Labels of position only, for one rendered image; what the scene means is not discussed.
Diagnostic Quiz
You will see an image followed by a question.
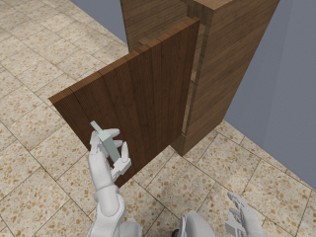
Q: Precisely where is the cupboard door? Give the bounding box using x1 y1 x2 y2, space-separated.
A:
48 17 200 188

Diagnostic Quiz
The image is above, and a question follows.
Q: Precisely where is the left robot hand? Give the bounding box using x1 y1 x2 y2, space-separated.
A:
87 128 131 191

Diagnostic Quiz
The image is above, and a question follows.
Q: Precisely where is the robot left thigh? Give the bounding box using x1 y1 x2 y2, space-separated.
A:
119 221 143 237

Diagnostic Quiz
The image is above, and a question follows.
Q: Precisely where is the robot thigh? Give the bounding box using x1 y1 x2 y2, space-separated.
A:
119 221 143 237
179 214 216 237

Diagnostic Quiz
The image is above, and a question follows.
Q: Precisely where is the handle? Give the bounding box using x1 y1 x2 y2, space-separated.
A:
90 120 121 163

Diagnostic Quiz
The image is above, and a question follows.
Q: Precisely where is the right robot hand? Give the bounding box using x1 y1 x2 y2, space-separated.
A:
225 191 264 237

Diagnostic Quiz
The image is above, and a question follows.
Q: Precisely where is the robot right thigh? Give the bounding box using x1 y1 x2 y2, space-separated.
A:
179 214 216 237

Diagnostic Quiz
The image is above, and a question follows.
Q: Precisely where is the robot left forearm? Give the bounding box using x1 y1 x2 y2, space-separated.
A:
85 185 127 237

